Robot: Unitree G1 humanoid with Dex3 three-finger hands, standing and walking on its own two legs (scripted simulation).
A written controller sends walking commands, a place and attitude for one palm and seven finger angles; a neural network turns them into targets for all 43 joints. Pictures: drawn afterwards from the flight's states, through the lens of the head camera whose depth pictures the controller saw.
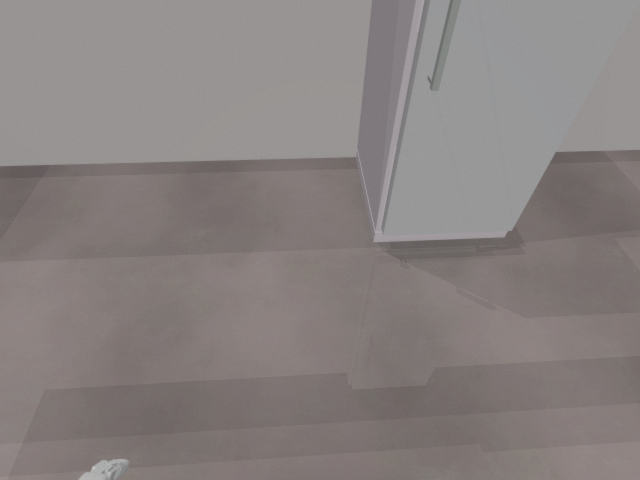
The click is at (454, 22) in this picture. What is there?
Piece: fridge door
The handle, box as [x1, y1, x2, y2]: [427, 0, 460, 90]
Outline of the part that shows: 460,0 450,0 433,75 428,75 427,78 431,84 431,90 438,90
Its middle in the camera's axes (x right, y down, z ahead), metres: +0.31 -0.54 +0.93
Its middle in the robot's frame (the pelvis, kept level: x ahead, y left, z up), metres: +1.09 -0.25 +0.15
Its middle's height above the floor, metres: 0.92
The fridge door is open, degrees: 0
